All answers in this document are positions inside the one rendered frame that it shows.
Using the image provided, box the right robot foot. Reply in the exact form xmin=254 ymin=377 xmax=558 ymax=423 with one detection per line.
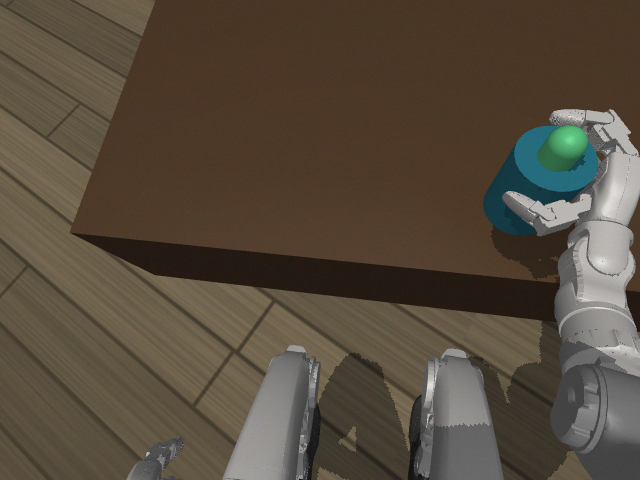
xmin=408 ymin=395 xmax=430 ymax=480

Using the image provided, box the left robot foot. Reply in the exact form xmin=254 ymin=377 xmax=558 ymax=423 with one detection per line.
xmin=299 ymin=404 xmax=321 ymax=480

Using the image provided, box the right robot hand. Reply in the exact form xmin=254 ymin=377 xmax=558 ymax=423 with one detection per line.
xmin=502 ymin=109 xmax=640 ymax=237

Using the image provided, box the left robot hand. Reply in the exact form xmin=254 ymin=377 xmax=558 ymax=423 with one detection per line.
xmin=126 ymin=437 xmax=184 ymax=480

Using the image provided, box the right robot arm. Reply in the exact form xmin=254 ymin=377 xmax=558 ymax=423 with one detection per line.
xmin=550 ymin=220 xmax=640 ymax=480

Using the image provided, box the bottle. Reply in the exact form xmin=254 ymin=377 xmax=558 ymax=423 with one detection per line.
xmin=483 ymin=125 xmax=598 ymax=236

